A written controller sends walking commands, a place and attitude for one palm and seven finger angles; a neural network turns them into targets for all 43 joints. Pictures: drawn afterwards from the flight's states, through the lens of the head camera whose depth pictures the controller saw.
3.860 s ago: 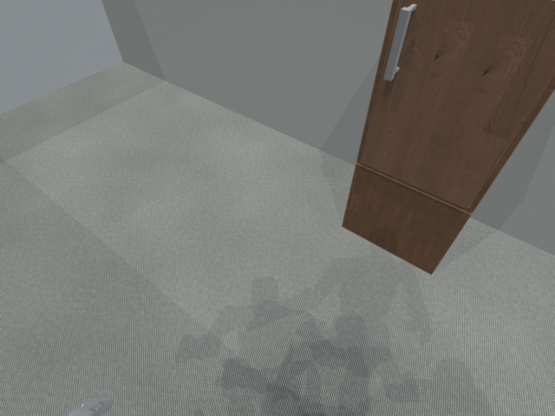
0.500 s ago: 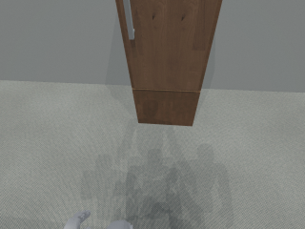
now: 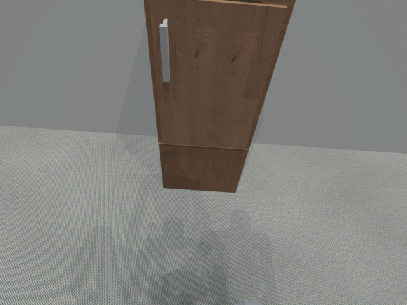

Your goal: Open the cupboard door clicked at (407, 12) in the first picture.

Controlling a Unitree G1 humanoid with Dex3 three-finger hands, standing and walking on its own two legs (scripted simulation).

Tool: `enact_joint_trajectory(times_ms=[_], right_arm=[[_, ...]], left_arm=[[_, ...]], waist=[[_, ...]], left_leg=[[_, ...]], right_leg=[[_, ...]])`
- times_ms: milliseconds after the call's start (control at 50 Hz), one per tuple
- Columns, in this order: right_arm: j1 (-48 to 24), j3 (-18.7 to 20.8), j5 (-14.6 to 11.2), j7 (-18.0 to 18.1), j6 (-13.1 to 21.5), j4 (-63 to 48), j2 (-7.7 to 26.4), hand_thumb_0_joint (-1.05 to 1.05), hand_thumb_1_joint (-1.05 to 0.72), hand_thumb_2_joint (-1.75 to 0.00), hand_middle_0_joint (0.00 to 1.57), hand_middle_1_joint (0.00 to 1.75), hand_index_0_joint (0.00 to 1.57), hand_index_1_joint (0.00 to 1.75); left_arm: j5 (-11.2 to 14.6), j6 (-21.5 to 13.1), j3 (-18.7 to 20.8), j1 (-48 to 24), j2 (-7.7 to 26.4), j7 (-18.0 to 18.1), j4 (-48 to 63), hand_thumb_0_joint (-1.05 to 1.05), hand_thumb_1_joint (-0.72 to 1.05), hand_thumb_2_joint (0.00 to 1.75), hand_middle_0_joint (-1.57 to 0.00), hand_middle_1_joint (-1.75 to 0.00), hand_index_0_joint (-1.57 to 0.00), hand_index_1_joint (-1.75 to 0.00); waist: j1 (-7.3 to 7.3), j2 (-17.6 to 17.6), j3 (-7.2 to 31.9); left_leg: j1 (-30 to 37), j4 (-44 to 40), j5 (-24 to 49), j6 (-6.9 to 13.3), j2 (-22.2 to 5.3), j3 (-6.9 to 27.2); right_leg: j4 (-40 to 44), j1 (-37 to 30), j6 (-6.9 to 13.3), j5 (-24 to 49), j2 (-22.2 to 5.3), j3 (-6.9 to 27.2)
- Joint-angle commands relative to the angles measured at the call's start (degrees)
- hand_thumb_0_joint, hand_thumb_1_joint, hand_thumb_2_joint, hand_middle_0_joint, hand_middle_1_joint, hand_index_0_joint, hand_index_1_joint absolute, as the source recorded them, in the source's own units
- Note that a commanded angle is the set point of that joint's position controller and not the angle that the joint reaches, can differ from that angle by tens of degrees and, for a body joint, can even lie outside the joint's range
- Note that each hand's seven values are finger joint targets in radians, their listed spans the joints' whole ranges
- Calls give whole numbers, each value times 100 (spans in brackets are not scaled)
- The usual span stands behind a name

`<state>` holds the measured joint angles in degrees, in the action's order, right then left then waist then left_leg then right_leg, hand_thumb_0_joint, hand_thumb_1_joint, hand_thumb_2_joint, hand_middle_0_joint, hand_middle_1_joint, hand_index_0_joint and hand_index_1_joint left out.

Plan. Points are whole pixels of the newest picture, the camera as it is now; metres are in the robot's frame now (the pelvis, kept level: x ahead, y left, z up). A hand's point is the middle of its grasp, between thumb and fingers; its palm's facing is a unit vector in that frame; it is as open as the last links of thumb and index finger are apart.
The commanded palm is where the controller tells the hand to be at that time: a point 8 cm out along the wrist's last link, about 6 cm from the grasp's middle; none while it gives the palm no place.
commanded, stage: take the last steps up to it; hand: left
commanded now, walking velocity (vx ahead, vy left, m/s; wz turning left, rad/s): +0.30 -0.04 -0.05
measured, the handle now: (165, 51) +0.80 +0.16 +0.09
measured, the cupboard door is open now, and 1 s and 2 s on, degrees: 0 0 0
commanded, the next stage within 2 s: come to a stop and stand still in 0.48 s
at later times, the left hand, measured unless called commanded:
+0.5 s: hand out of the picture +0.16 +0.12 -0.18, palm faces +0.05 -0.98 -0.17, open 7.3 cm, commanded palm none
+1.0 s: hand (150, 237) +0.31 +0.15 -0.18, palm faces +0.04 -0.96 -0.28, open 7.4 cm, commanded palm none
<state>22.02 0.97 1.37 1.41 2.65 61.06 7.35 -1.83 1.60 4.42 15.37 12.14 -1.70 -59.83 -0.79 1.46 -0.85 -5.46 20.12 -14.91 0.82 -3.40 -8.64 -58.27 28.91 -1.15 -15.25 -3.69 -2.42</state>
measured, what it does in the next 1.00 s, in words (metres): walks ahead: right foot, then left foot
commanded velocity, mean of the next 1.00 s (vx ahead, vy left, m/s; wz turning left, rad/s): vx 0.03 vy -0.01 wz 0.01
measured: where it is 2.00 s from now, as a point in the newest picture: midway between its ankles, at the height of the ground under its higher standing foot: outside the picture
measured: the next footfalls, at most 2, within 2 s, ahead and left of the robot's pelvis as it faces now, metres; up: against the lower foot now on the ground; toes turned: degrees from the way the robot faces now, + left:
right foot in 0.20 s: +0.16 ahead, -0.16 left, +0.00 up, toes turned -10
left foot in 0.60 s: +0.32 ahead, +0.08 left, +0.00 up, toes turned +10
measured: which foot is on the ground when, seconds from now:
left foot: down 0.00-0.20, up 0.22-0.58, down 0.60-1.00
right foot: up 0.00-0.18, down 0.20-0.60, up 0.62-1.00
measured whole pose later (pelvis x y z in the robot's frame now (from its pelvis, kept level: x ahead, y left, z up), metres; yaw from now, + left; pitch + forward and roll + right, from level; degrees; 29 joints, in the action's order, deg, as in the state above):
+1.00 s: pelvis +0.23 -0.06 -0.02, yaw -1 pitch -1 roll +0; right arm 7.5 4.0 1.4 1.5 -2.3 58.6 10.7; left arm -1.2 2.1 4.3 9.4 11.6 1.8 -55.9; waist -0.1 -1.3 -5.8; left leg -17.1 31.4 -12.4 -0.3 -5.8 -9.5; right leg -44.4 21.3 -1.4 -21.3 -2.8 -3.0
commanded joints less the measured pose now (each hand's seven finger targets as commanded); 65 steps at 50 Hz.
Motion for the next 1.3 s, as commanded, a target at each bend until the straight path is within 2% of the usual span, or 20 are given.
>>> enact_joint_trajectory(times_ms=[0, 80, 140, 160, 180, 200, 260, 340, 540, 560, 580, 600, 640, 760, 960, 980, 1000, 1020, 1120, 1280], right_arm=[[646, 258, 26, 43, 116, 66, 881, 0, -90, -90, 20, 30, 20, 30], [626, 310, 64, 12, 66, 215, 956, 0, -90, -90, 20, 30, 20, 30], [478, 299, 28, 0, 37, 288, 882, 0, -90, -90, 20, 30, 20, 30], [453, 286, -27, -34, 61, 289, 772, 0, -90, -90, 20, 30, 20, 30], [519, 181, -97, -87, 109, 122, 343, 0, -90, -90, 20, 30, 20, 30], [170, 157, -91, -82, 76, -110, 476, 0, -90, -90, 20, 30, 20, 30], [-446, 252, -22, -114, 7, -139, 417, 0, -90, -90, 20, 30, 20, 30], [40, 229, 14, -169, -172, 26, 131, 0, -90, -90, 20, 30, 20, 30], [-376, 221, 9, -226, 3, -259, 525, 0, -90, -90, 20, 30, 20, 30], [130, 280, 46, -174, 44, -120, 836, 0, -90, -90, 20, 30, 20, 30], [528, 369, 96, -93, 51, -72, 1368, 0, -90, -90, 20, 30, 20, 30], [527, 312, 38, 1, -16, -29, 1428, 0, -90, -90, 20, 30, 20, 30], [-429, 180, 0, 113, -36, -205, 1104, 0, -90, -90, 20, 30, 20, 30], [-827, 381, -46, 181, -230, -306, 1153, 0, -90, -90, 20, 30, 20, 30], [-1460, 508, 17, -6, -405, -629, 1230, 0, -90, -90, 20, 30, 20, 30], [-1343, 484, -26, -48, -420, -634, 1044, 0, -90, -90, 20, 30, 20, 30], [-1054, 406, -71, -93, -450, -709, 589, 0, -90, -90, 20, 30, 20, 30], [-1128, 386, -77, -96, -520, -833, 576, 0, -90, -90, 20, 30, 20, 30], [-782, 425, -5, -138, -594, -509, 883, 0, -90, -90, 20, 30, 20, 30], [-933, 329, -3, -161, -535, -578, 782, 0, -90, -90, 20, 30, 20, 30]], left_arm=[[24, -183, -91, -746, -34, -26, 449, 0, 90, 90, -20, -30, -20, -30], [37, -266, -87, -882, -96, -27, 410, 0, 90, 90, -20, -30, -20, -30], [23, -375, -12, 8, 57, 11, 47, 0, 90, 90, -20, -30, -20, -30], [5, -447, 58, 763, 353, 54, -211, 0, 90, 90, -20, -30, -20, -30], [-22, -528, 206, 1584, 1005, 147, -428, 0, 90, 90, -20, -30, -20, -30], [92, -522, 221, 1917, 1269, 194, -505, 0, 90, 90, -20, -30, -20, -30], [65, -511, 17, 728, 437, 280, -247, 0, 90, 90, -20, -30, -20, -30], [17, -594, -129, 278, 138, 295, -122, 0, 90, 90, -20, -30, -20, -30], [55, -490, -58, 453, 414, 275, -280, 0, 90, 90, -20, -30, -20, -30], [77, -456, -96, 579, 243, 263, -265, 0, 90, 90, -20, -30, -20, -30], [136, -427, -145, 830, -82, 258, -202, 0, 90, 90, -20, -30, -20, -30], [132, -396, -203, 803, -84, 303, -152, 0, 90, 90, -20, -30, -20, -30], [138, -286, -226, 607, -127, 377, -260, 0, 90, 90, -20, -30, -20, -30], [57, 49, -68, 453, 74, 372, 18, 0, 90, 90, -20, -30, -20, -30], [61, -16, 5, 514, 113, 344, 388, 0, 90, 90, -20, -30, -20, -30], [17, -77, 11, 631, 310, 358, 370, 0, 90, 90, -20, -30, -20, -30], [-56, -173, 46, 393, 845, 398, 470, 0, 90, 90, -20, -30, -20, -30], [-20, -167, 48, 244, 1106, 387, 623, 0, 90, 90, -20, -30, -20, -30], [32, -175, 51, -502, 819, 412, 766, 0, 90, 90, -20, -30, -20, -30], [14, -194, 109, 144, 870, 407, 534, 0, 90, 90, -20, -30, -20, -30]], waist=[[-225, -972, -558], [-226, -1126, -603], [222, -720, -129], [562, -283, 283], [803, 1322, 841], [848, 1444, 936], [413, 408, -251], [-102, 545, -357], [-205, 109, -307], [-352, -627, 64], [-372, -1784, 497], [-345, -1953, 734], [-37, -1216, 301], [13, -749, 466], [324, -1148, 428], [355, -492, 451], [202, 1188, 230], [269, 1291, 137], [42, 837, 30], [420, 741, 157]], left_leg=[[194, -1012, 825, 667, -1428, 777], [-106, -764, 705, 665, -1473, 749], [-424, 360, 986, 363, -1110, 413], [-1075, 1464, 1043, 177, -855, 108], [-2509, 3232, -608, -77, -236, -316], [-3140, 4442, -1970, -64, -22, 234], [-3256, 4978, -760, -39, -613, 765], [-2428, 3916, -232, -235, -542, 448], [-525, 1064, 604, -107, -96, 0], [314, 695, 1171, 23, -405, 448], [1031, 337, 2528, 540, -1664, 1919], [869, -95, 3338, 882, -2186, 2488], [-136, -32, 4323, 1005, -2062, 1901], [102, 162, 5109, 970, -1766, 968], [-1051, 651, 1799, 495, -1318, 703], [-1215, 1151, 835, 214, -912, 470], [-1952, 2176, -1045, -208, -133, 91], [-1903, 2957, -1923, -242, 103, 601], [-2307, 4478, -703, -305, 104, 1072], [-2164, 3138, -812, -422, 71, 875]], right_leg=[[1093, 471, -64, -27, -226, -229], [1991, -255, 26, -199, -69, -486], [3036, -1854, 171, 314, 247, -762], [3223, -3070, 385, 252, -147, -250], [3759, -4343, 925, -39, -1680, 1748], [4373, -4309, 1283, 62, -2289, 2850], [4605, -2483, 1118, -88, -1838, 1604], [4684, -1514, 901, 1172, -1309, 198], [3519, -1457, 644, 1152, -982, -157], [2450, -1161, 437, 1019, -594, -396], [1125, -387, 130, -660, 67, -800], [174, -375, 63, -2137, 227, -342], [13, -635, -10, -1805, -189, 213], [45, -415, -125, -1154, -16, 130], [2442, -1730, 1, 75, 74, -173], [3265, -2000, -8, 703, -101, -6], [4022, -1965, 328, 1434, -1335, 1565], [4221, -1329, 931, 2108, -2078, 2048], [4153, -1428, 877, 1084, -1412, 1221], [4357, -2214, 966, 485, -1523, 1377]])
